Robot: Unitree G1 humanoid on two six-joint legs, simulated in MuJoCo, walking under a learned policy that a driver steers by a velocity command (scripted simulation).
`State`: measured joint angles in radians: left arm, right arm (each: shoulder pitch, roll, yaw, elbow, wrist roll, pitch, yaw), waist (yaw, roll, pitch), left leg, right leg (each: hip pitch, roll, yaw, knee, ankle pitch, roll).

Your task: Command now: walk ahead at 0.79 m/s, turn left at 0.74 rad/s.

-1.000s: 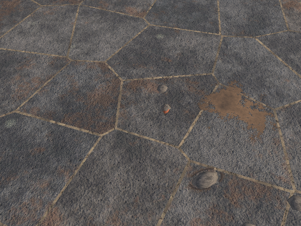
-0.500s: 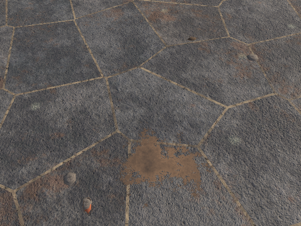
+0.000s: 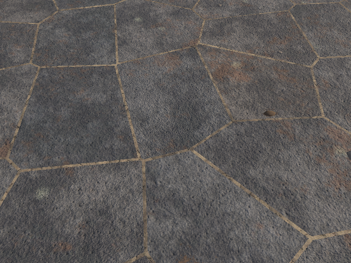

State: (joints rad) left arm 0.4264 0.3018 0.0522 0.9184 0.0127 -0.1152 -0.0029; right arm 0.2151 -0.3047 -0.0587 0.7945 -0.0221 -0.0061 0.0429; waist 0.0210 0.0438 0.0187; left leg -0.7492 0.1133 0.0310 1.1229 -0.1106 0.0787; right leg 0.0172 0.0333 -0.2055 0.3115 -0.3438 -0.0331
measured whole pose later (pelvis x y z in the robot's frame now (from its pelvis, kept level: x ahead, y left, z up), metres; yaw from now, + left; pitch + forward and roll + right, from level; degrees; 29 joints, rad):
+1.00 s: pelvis +0.38 +0.01 -0.01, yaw +47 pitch +1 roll -1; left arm 0.21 0.27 0.06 0.72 -0.01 0.01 0.00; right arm 0.17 -0.24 -0.03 0.64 -0.03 0.06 0.00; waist 0.05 -0.02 0.03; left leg -0.30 0.00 -0.02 0.58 -0.30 0.02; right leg -0.42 -0.02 0.01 0.60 -0.30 0.02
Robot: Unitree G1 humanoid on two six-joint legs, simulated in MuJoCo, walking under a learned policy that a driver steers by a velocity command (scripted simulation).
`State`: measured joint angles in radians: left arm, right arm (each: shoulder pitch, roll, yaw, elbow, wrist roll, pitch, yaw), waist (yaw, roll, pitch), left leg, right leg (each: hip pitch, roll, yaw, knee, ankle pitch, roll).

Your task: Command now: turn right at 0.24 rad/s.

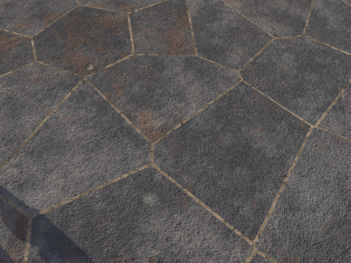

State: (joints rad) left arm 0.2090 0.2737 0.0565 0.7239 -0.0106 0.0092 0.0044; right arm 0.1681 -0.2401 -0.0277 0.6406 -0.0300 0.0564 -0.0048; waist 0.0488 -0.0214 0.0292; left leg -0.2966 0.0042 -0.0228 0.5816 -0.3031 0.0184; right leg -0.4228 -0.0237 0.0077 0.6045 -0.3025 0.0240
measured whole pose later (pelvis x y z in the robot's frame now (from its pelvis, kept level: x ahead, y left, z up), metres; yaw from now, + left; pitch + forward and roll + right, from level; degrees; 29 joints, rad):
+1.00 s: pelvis +0.14 -0.04 -0.01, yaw -22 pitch +3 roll -1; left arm 0.25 0.30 0.05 0.67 0.06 -0.03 -0.02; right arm 0.34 -0.30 -0.06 0.73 -0.03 -0.03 0.06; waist -0.05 -0.06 -0.06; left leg -0.35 -0.04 0.03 0.64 -0.37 0.08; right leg -0.34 -0.02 0.03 0.97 -0.43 -0.02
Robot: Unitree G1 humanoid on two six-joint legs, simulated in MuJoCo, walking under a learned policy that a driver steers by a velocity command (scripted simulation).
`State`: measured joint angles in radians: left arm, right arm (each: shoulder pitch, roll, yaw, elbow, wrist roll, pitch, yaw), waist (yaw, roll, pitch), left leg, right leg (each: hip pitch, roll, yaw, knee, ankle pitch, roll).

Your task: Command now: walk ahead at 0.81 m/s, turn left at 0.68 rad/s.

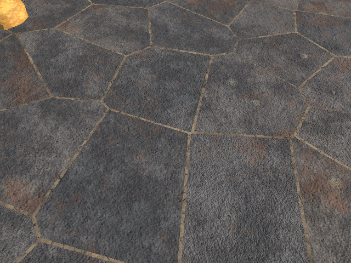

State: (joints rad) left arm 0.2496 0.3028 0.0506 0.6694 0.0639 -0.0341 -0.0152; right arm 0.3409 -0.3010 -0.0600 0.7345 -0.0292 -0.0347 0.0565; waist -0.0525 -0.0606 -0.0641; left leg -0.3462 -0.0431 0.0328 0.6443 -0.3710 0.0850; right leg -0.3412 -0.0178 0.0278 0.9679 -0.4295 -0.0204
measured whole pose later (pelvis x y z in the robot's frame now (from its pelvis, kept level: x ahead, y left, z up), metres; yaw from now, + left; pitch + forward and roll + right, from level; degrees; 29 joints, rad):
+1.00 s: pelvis +0.37 +0.09 +0.02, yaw +1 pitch +1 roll +1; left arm 0.21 0.33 0.10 0.65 -0.03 0.06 0.00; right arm 0.11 -0.25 -0.04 0.63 -0.03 0.02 -0.05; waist 0.00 -0.02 0.07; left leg -0.25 0.04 0.15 0.44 -0.20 0.02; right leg -0.55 -0.08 0.00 1.02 -0.34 0.13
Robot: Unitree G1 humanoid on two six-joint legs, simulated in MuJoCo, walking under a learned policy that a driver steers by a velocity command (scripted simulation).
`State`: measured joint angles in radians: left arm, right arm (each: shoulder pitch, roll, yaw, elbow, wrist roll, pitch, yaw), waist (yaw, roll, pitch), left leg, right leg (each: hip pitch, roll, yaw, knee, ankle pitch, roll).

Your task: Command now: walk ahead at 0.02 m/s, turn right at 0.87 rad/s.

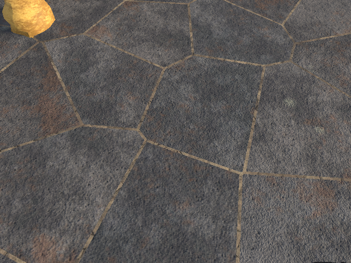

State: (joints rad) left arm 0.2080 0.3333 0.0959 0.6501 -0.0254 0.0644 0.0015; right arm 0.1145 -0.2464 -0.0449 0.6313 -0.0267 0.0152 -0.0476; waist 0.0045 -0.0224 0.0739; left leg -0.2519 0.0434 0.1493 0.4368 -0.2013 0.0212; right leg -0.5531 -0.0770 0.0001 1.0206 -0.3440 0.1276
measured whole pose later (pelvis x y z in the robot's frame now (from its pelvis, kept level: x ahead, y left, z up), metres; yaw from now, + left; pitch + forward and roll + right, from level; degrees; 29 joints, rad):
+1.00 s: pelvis +0.48 +0.03 -0.01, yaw +18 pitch +1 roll +1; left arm 0.13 0.26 -0.01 0.65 0.07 -0.06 -0.03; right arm 0.43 -0.31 -0.07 0.81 0.00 -0.04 0.01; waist -0.03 -0.02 0.02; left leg -0.11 -0.19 -0.08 0.40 -0.30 0.16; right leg -0.68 -0.17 0.07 1.08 -0.24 0.05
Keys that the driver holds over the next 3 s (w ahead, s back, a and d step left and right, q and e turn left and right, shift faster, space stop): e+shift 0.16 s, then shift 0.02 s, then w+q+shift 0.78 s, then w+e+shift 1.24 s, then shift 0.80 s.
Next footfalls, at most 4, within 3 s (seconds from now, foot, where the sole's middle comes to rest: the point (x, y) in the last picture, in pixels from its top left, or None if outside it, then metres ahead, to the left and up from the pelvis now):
0.14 right None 0.04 -0.15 -0.78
0.76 left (168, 260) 0.45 0.05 -0.78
1.22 right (165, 145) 0.95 0.07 -0.78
1.66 left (120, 83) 1.35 0.32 -0.78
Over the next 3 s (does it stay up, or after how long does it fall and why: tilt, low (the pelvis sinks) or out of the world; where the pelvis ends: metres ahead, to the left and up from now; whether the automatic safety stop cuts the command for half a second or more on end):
stays up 1.96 -0.08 -0.01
